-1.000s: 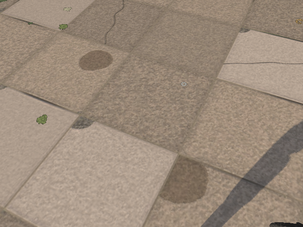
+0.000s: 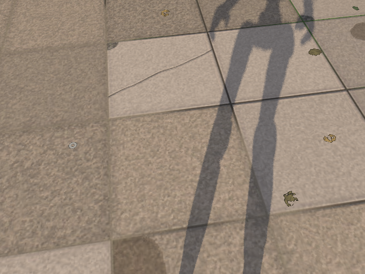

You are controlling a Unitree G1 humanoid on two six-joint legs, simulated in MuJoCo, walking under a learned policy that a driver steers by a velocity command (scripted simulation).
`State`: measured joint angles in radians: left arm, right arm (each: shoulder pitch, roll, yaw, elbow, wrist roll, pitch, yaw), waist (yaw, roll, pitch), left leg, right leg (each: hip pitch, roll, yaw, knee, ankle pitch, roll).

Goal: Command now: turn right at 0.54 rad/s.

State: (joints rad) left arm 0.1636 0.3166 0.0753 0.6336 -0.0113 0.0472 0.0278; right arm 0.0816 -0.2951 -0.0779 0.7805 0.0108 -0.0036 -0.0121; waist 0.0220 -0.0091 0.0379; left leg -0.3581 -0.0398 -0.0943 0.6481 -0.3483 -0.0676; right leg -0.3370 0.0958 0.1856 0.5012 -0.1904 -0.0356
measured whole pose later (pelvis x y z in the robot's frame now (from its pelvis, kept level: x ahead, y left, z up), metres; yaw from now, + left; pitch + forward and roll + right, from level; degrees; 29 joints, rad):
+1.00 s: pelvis +0.00 +0.07 +0.01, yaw +20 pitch +1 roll -2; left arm 0.20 0.33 0.08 0.77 -0.01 -0.04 0.00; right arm 0.26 -0.28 -0.04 0.74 0.00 -0.04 -0.01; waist -0.02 -0.02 0.00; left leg -0.13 -0.05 -0.06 0.30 -0.18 0.07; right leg -0.50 -0.06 0.02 0.81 -0.17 0.05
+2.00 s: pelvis +0.54 +0.09 +0.00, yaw +2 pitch +1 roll +1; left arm 0.23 0.30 0.03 0.69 0.01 -0.09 0.00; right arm 0.30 -0.28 -0.05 0.74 0.01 -0.08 0.03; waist -0.03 -0.03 0.04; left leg -0.26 -0.11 -0.05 0.38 -0.14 0.08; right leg -0.48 -0.03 0.06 1.09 -0.34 0.00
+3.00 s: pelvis +1.04 +0.22 +0.01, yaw +21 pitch +0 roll +1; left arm 0.27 0.32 0.06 0.83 -0.03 -0.04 0.00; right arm 0.24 -0.26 -0.06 0.73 -0.01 -0.08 0.02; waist 0.00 -0.04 0.05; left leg -0.20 -0.01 0.12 0.38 -0.18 0.05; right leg -0.55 -0.11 0.06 1.13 -0.29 0.01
